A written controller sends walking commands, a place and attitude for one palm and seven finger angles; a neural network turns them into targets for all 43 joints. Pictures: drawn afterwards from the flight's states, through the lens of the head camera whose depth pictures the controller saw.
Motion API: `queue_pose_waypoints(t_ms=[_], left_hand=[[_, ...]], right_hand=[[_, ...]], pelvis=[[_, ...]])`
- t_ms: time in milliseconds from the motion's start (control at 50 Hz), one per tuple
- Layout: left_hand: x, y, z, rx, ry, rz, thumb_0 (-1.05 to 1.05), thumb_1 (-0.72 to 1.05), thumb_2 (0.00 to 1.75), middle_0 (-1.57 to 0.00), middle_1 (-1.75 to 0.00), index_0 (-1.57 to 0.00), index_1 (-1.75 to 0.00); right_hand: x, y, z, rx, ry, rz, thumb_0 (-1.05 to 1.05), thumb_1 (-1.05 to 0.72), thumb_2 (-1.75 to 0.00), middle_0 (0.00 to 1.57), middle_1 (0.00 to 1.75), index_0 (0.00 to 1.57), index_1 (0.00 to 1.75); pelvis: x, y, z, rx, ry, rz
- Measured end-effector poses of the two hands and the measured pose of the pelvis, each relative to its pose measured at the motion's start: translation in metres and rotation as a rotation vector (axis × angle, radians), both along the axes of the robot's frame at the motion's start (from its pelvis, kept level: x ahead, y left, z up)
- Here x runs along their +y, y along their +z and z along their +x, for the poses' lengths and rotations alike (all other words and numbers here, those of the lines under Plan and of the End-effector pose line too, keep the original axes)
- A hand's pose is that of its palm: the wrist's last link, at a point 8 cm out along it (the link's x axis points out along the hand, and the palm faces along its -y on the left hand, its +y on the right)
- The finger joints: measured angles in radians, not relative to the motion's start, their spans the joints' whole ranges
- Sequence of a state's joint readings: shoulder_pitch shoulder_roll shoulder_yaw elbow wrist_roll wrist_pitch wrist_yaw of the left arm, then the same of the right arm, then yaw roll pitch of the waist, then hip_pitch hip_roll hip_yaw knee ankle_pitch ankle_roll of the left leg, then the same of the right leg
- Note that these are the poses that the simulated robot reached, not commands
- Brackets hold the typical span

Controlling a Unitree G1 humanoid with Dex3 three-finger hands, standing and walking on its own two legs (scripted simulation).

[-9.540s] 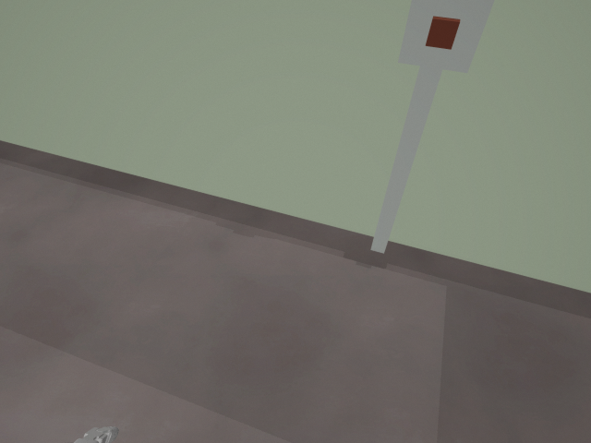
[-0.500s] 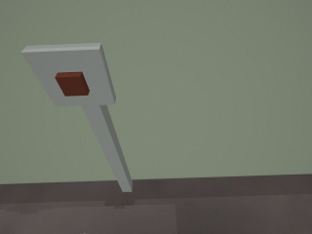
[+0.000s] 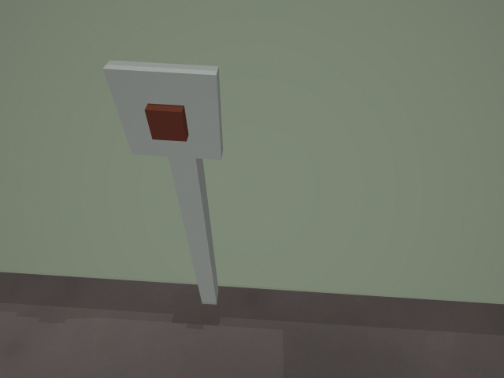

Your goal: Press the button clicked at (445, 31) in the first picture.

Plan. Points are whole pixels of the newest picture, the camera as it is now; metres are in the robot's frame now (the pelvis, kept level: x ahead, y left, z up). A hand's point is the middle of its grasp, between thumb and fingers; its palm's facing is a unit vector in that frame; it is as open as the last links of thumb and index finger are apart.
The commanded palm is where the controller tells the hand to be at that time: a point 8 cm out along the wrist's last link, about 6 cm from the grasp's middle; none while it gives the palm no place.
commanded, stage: come to a stop and stand still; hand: left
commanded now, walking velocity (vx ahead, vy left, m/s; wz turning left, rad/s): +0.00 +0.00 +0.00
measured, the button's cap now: (168, 121) +0.49 +0.19 +0.15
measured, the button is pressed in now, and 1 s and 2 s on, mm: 0 0 0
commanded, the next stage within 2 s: look again from close up in 0.60 s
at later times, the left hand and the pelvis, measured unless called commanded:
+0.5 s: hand out of the picture -0.04 +0.13 -0.17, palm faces +0.04 -0.99 -0.13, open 7.4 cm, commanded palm none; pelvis -0.02 -0.01 +0.00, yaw +0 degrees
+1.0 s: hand out of the picture +0.00 +0.17 -0.18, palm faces +0.05 -0.98 -0.20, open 7.4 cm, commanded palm none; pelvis -0.01 +0.01 -0.01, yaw +1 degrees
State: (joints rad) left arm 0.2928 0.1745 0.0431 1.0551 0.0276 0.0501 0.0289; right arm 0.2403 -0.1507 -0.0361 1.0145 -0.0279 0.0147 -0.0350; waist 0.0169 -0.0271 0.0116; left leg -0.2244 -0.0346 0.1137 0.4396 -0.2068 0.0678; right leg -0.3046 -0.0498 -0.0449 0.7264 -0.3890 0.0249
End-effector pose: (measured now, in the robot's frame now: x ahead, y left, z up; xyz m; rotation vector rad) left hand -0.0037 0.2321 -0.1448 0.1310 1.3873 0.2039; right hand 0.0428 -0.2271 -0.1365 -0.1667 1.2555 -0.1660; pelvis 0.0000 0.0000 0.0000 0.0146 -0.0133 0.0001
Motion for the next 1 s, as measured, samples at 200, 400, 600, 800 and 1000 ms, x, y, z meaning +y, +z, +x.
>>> queue_pose_waypoints(t_ms=[200, 400, 600, 800, 1000], left_hand=[[-0.033, 0.006, -0.050, 0.085, -0.007, -0.037, 0.00, 0.91, 0.90, -0.20, -0.30, -0.20, -0.30], [-0.052, 0.000, -0.049, 0.053, -0.015, -0.079, 0.00, 0.91, 0.90, -0.20, -0.30, -0.20, -0.30], [-0.053, -0.001, -0.045, 0.036, -0.016, -0.077, 0.00, 0.91, 0.90, -0.20, -0.30, -0.20, -0.30], [-0.043, -0.007, -0.048, 0.037, -0.038, -0.061, 0.00, 0.90, 0.90, -0.20, -0.30, -0.20, -0.30], [-0.010, -0.001, -0.007, -0.062, -0.034, -0.007, 0.00, 0.91, 0.90, -0.20, -0.30, -0.20, -0.30]], right_hand=[[-0.002, -0.010, -0.039, 0.082, -0.025, 0.043, 0.00, -0.94, -0.90, 0.20, 0.29, 0.20, 0.30], [0.010, -0.010, -0.097, 0.203, -0.055, 0.074, 0.00, -0.91, -0.90, 0.20, 0.29, 0.20, 0.30], [0.023, -0.010, -0.125, 0.257, -0.084, 0.101, 0.00, -0.91, -0.90, 0.20, 0.29, 0.20, 0.30], [0.022, -0.017, -0.104, 0.192, -0.054, 0.098, 0.00, -0.91, -0.90, 0.20, 0.29, 0.20, 0.30], [0.021, -0.017, -0.057, 0.096, 0.006, 0.061, 0.01, -0.93, -0.90, 0.20, 0.29, 0.20, 0.30]], pelvis=[[-0.005, 0.004, -0.012, -0.017, -0.008, -0.008], [-0.011, 0.004, -0.020, -0.023, -0.006, -0.012], [-0.013, 0.003, -0.024, -0.015, -0.004, -0.014], [-0.006, -0.005, -0.023, 0.002, 0.011, -0.043], [0.007, -0.005, -0.007, 0.002, 0.013, -0.022]])
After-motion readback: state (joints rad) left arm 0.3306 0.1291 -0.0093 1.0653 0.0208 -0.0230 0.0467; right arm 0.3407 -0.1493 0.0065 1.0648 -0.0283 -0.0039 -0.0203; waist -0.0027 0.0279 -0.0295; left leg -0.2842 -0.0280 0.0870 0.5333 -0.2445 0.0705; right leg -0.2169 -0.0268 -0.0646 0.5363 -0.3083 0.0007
